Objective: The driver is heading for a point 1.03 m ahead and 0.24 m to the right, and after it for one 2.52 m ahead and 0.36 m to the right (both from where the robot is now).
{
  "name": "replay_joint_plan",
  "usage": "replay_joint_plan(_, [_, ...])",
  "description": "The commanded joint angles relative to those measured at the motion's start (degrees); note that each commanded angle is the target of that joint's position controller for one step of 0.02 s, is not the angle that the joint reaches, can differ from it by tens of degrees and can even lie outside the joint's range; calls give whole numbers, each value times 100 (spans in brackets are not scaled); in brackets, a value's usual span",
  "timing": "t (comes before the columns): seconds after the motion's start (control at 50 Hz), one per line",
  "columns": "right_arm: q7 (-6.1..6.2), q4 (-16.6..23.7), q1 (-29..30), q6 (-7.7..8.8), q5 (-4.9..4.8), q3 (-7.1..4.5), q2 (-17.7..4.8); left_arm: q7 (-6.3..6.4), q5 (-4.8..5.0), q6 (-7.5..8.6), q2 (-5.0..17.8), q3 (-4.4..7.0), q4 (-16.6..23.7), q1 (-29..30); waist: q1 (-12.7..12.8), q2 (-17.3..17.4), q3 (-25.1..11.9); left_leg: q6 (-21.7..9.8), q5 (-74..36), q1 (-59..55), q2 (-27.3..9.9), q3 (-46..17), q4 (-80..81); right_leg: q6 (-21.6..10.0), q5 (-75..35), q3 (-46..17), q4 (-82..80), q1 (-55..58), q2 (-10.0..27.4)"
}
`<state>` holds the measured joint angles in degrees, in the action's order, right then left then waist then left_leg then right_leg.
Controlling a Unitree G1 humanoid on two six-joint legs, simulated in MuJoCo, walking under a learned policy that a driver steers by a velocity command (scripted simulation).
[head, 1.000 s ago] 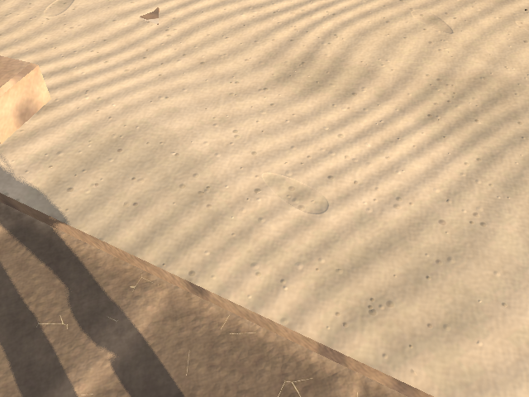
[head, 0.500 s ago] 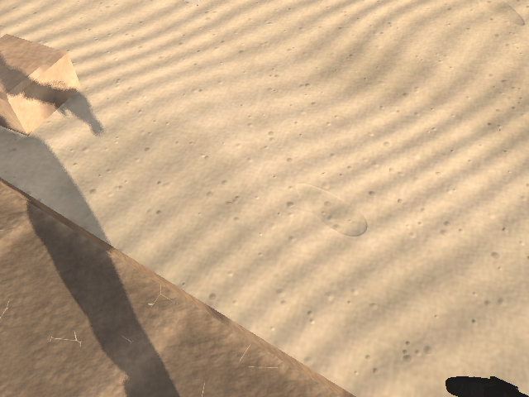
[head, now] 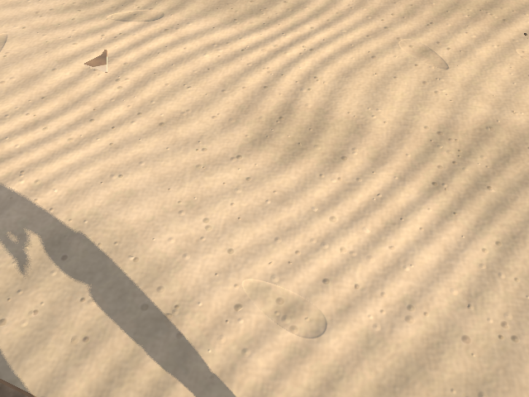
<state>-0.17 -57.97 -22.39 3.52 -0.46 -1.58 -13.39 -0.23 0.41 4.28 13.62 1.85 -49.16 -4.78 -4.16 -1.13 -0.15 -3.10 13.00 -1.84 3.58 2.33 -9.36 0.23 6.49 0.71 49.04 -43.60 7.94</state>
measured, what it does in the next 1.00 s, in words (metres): climbs: right foot 0.06 m higher, then left foot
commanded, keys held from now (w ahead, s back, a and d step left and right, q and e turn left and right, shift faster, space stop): w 0.58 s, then w+e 0.42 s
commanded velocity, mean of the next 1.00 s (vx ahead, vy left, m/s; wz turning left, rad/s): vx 0.50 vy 0.00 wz -0.13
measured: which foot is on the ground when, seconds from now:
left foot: down 0.00-0.12, up 0.14-0.60, down 0.62-1.00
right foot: up 0.00-0.04, down 0.06-0.62, up 0.64-1.00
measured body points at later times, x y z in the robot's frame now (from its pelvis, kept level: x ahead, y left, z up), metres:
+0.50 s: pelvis +0.28 -0.02 +0.06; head +0.29 -0.01 +0.51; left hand +0.23 +0.24 -0.08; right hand +0.46 -0.26 -0.05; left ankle +0.44 +0.14 -0.63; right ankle +0.21 -0.15 -0.69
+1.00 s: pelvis +0.54 +0.05 +0.06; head +0.55 +0.05 +0.51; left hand +0.74 +0.27 -0.06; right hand +0.49 -0.20 -0.09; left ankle +0.47 +0.14 -0.69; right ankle +0.69 -0.14 -0.62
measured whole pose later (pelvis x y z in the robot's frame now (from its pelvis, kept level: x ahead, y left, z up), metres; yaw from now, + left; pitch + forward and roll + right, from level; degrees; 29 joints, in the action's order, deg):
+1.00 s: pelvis +0.54 +0.05 +0.06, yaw -9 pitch +1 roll +2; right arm 1.1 -58.1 -20.3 5.9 1.1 -2.9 -11.9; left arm -1.3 1.5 2.2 13.8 4.4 -49.5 -7.6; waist -3.9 -1.9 -0.4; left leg -2.5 14.7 -2.2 2.0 13.9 -11.4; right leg -3.0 -1.8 -1.9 46.6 -40.9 6.1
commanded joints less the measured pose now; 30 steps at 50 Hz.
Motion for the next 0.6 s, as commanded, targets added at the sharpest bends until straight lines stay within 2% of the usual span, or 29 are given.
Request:
replay_joint_plan(0.02, [30,166,-398,-55,-36,-158,-959,-126,23,151,86,-90,683,968,-35,459,581,-953,-1875,79,-1822,-816,285,-92,383,411,-291,-200,-284])
replay_joint_plan(0.04, [13,163,-434,-78,-11,-136,-938,-178,34,194,211,-56,694,727,137,690,356,-969,-2572,54,-1864,-690,34,-238,903,747,-56,182,-524])
replay_joint_plan(0.06, [18,220,-283,-94,-3,-106,-919,-203,62,235,310,-3,626,329,461,845,146,-860,-3793,195,-1781,-474,-468,-414,947,841,-204,868,-687])
replay_joint_plan(0.08, [49,247,-278,-114,23,-48,-796,-206,62,245,435,94,439,-258,793,916,-343,-691,-5314,337,-1572,-240,-1205,-597,820,1005,-381,1869,-989])
replay_joint_plan(0.1, [82,321,-288,-95,23,19,-653,-201,51,252,704,242,165,-1021,1094,754,-887,-396,-6088,1123,-1264,37,-2307,-882,769,501,-311,3253,-860])
replay_joint_plan(0.12, [89,456,-240,-5,10,73,-621,-151,-23,209,1172,419,-28,-1934,1408,37,-1570,-60,-5020,2439,-823,183,-3999,-1382,1441,-1275,-917,4785,82])
replay_joint_plan(0.14, [64,617,173,149,36,99,-488,-49,-56,117,1504,516,-246,-2692,1672,-1232,-2147,143,-576,3506,-3,-226,-6097,-1876,1893,-3782,-2660,5780,1127])
replay_joint_plan(0.16, [-23,614,149,318,-20,-1,-620,-6,-140,133,1332,375,-196,-2203,1316,-1203,-1909,-14,998,4193,-78,-1151,-7144,-1842,1599,-4410,-3127,5558,1465])
replay_joint_plan(0.18, [-75,727,482,372,-182,-51,-716,-6,-129,142,946,275,-57,-1701,1116,-650,-1207,-160,990,4514,-351,-1071,-7271,-1684,1698,-3673,-2986,4788,1371])
replay_joint_plan(0.2, [-83,861,797,350,-221,-50,-609,-54,-103,194,658,186,-95,-1367,882,-126,-544,-246,662,4442,-700,-853,-6868,-1503,1490,-2857,-3195,3904,1142])
replay_joint_plan(0.22, [-25,861,780,258,-164,-103,-544,-90,-95,259,428,133,-135,-1054,610,-105,-293,-271,410,4088,-950,-793,-6354,-1290,1144,-2231,-3399,3284,916])
replay_joint_plan(0.24, [20,785,562,147,-144,-122,-439,-128,-81,280,279,110,-190,-811,386,-290,-75,-254,362,3710,-1035,-784,-6082,-1189,1011,-1748,-3583,2796,702])
replay_joint_plan(0.26, [42,686,361,50,-147,-124,-325,-139,-78,288,219,116,-277,-848,298,-498,3,-216,383,3513,-1028,-709,-6088,-1194,875,-1414,-3779,2619,610])
replay_joint_plan(0.28, [56,639,297,-6,-128,-126,-251,-123,-72,296,238,136,-395,-1028,278,-454,54,-185,309,3537,-1015,-629,-6160,-1272,706,-1219,-3965,2626,587])
replay_joint_plan(0.3, [66,683,433,-31,-105,-149,-278,-83,-38,305,310,158,-466,-1143,253,-368,175,-150,128,3784,-1072,-627,-6022,-1307,581,-1090,-4135,2755,602])
replay_joint_plan(0.36, [23,893,1152,1,-8,-171,-357,56,-15,252,435,197,-626,-1499,335,-128,304,22,-662,4615,-1231,-622,-5215,-1280,359,-795,-4322,3365,598])
replay_joint_plan(0.4, [-32,961,1499,25,9,-132,-274,118,-11,200,583,238,-547,-1462,397,-164,274,196,-1321,4156,-1118,-315,-4065,-1199,213,-271,-4352,3150,333])
replay_joint_plan(0.42, [-59,997,1679,27,-34,-85,-155,149,18,183,684,265,-483,-1381,433,-268,258,257,-1335,3613,-987,-145,-3437,-1124,133,-29,-4422,2845,258])
replay_joint_plan(0.44, [-78,1031,1910,22,-42,-69,-159,166,38,189,793,299,-495,-1490,542,-317,277,323,-1400,3379,-864,0,-3131,-1115,196,14,-4486,2838,271])
replay_joint_plan(0.46, [-104,1064,1997,21,-42,-79,-207,166,60,203,924,335,-526,-1550,544,-434,238,325,-1434,3256,-891,-89,-2983,-1101,231,-88,-4482,3007,458])
replay_joint_plan(0.52, [-128,1112,2126,32,-51,-125,-457,166,170,156,1002,415,-614,-1642,553,-416,415,195,-1269,3398,-949,-240,-2384,-994,421,-129,-4286,3706,773])
replay_joint_plan(0.56, [-141,1062,1937,66,-43,-184,-588,158,148,74,1011,448,-642,-1634,455,-394,404,51,-918,3105,-895,-171,-2137,-912,410,-163,-3975,3974,884])
replay_joint_plan(0.58, [-136,948,1565,79,-38,-259,-691,151,125,32,975,439,-646,-1567,244,-373,275,-40,-727,2630,-779,-52,-2039,-822,-8,-62,-3519,3981,785])
replay_joint_plan(0.6, [-109,664,699,103,-43,-413,-907,135,84,-17,822,384,-648,-1565,-125,-213,-123,-135,-532,1590,-567,78,-1925,-703,-766,100,-2429,3763,477])
Next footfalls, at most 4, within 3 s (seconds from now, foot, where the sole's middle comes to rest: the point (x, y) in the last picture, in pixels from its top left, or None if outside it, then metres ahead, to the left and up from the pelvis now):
0.06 right None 0.25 -0.15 -0.72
0.62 left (205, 391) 0.51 0.14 -0.72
1.18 right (296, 279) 0.80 -0.11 -0.72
1.68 left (264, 189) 1.14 -0.05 -0.72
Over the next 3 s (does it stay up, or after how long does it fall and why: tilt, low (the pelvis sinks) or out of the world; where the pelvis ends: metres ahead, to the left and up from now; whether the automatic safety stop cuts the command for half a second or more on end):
stays up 1.56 -0.26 0.06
